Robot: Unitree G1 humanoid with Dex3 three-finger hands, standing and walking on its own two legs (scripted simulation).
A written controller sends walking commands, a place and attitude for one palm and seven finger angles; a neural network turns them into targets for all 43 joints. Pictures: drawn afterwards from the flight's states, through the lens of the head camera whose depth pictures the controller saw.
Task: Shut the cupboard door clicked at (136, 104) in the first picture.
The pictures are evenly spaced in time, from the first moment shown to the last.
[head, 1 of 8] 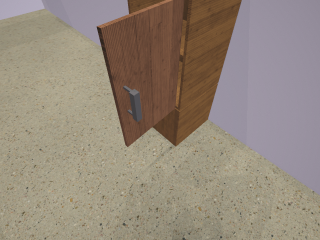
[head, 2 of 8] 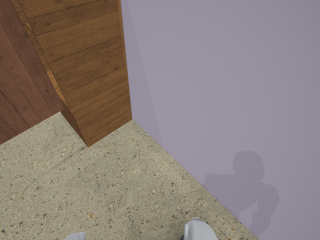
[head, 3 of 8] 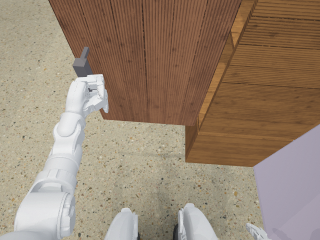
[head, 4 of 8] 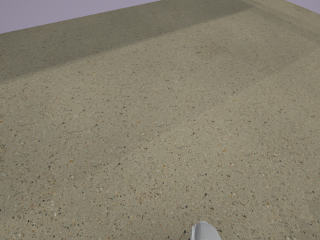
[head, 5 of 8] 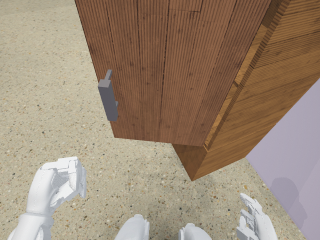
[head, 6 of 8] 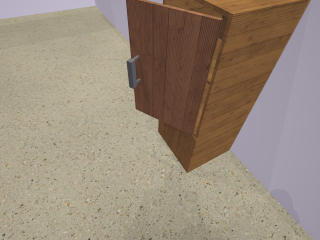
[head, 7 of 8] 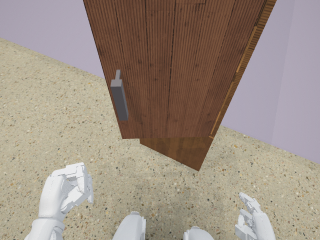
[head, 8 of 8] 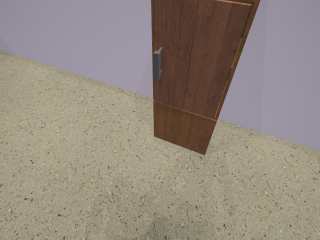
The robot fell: no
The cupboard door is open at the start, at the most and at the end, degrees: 94 94 1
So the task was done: yes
